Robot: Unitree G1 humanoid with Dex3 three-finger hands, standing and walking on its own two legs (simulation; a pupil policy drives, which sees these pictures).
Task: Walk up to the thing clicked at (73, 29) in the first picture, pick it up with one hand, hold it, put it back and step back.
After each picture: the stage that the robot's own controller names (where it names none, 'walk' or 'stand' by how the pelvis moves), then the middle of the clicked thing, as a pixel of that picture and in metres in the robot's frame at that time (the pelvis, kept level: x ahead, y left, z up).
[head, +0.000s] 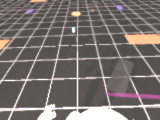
stand; (73, 29) +2.20 +0.61 -0.72
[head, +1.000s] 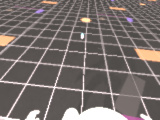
walk; (82, 36) +2.09 +0.28 -0.69
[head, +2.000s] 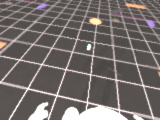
walk; (88, 47) +1.41 +0.00 -0.71
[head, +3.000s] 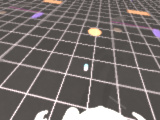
walk; (86, 67) +0.91 +0.05 -0.71
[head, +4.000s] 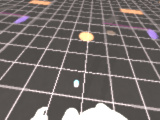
walk; (76, 83) +0.55 +0.15 -0.71
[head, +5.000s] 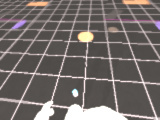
stand; (75, 93) +0.37 +0.21 -0.69
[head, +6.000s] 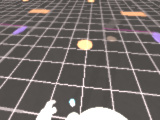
stand; (72, 102) +0.30 +0.22 -0.72
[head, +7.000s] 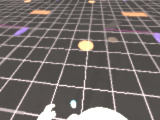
stand; (73, 104) +0.29 +0.21 -0.72
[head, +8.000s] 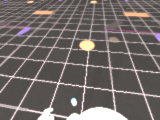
stand; (74, 102) +0.32 +0.21 -0.73
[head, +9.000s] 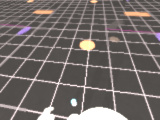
stand; (73, 102) +0.31 +0.21 -0.73
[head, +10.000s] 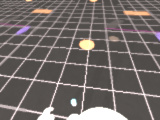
stand; (73, 102) +0.30 +0.21 -0.73
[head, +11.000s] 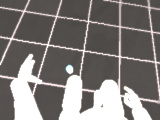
go down; (69, 69) +0.38 +0.21 -0.43
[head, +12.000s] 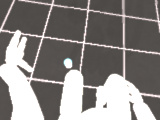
go down; (68, 63) +0.41 +0.21 -0.32
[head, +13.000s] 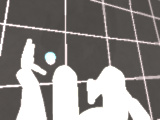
close in; (50, 58) +0.40 +0.24 -0.24
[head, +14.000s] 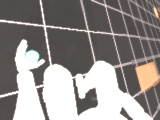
close; (31, 58) +0.40 +0.26 -0.23
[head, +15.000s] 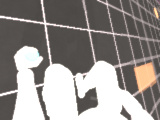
lift; (31, 57) +0.39 +0.26 -0.23
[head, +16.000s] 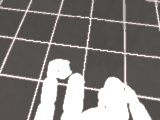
lift; (64, 69) +0.32 +0.21 -0.06
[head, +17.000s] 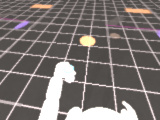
hold; (69, 73) +0.33 +0.17 +0.02
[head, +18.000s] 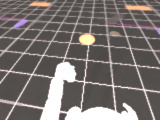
hold; (70, 74) +0.33 +0.17 +0.00
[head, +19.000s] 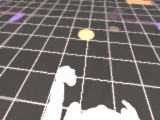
crouch; (70, 77) +0.31 +0.16 -0.04
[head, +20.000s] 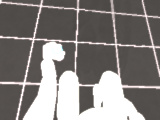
lower; (58, 53) +0.45 +0.21 -0.10
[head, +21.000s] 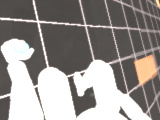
lower; (22, 51) +0.44 +0.28 -0.23
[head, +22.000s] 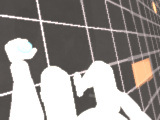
lower; (25, 50) +0.43 +0.28 -0.24
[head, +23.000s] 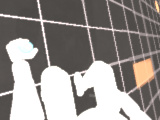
lower; (26, 50) +0.42 +0.27 -0.24
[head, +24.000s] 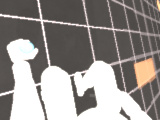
lower; (27, 50) +0.42 +0.27 -0.24
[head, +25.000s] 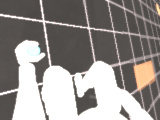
open; (32, 52) +0.41 +0.25 -0.24
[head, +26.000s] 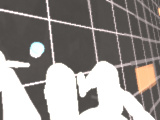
stand; (36, 50) +0.41 +0.25 -0.23
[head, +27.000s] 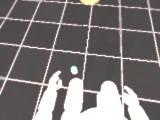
walk; (74, 70) +0.42 +0.19 -0.45
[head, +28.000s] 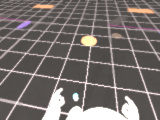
stand; (75, 97) +0.36 +0.17 -0.66
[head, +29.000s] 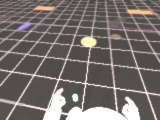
stand; (75, 97) +0.36 +0.18 -0.67
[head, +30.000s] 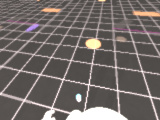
stand; (78, 97) +0.37 +0.17 -0.72
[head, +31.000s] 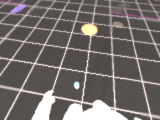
walk; (76, 85) +0.41 +0.14 -0.71
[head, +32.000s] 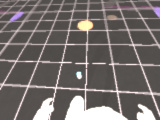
walk; (79, 75) +0.57 +0.19 -0.69
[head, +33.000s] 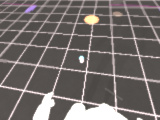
walk; (81, 59) +0.88 +0.21 -0.69
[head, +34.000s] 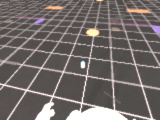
stand; (82, 64) +1.00 +0.18 -0.71
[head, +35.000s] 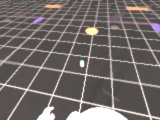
stand; (82, 63) +1.01 +0.20 -0.72
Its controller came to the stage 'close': yes
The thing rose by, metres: 0.71
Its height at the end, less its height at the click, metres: +0.00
